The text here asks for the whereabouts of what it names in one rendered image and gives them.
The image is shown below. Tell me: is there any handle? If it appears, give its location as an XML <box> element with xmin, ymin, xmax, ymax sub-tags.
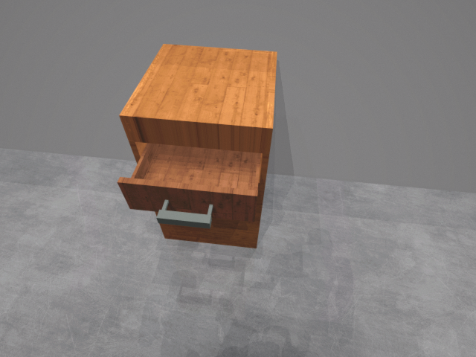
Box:
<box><xmin>156</xmin><ymin>200</ymin><xmax>213</xmax><ymax>229</ymax></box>

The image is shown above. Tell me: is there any cabinet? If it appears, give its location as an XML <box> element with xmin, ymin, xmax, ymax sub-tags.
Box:
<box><xmin>119</xmin><ymin>44</ymin><xmax>277</xmax><ymax>248</ymax></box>

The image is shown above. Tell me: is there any drawer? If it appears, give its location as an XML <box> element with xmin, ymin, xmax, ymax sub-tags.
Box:
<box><xmin>118</xmin><ymin>143</ymin><xmax>261</xmax><ymax>222</ymax></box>

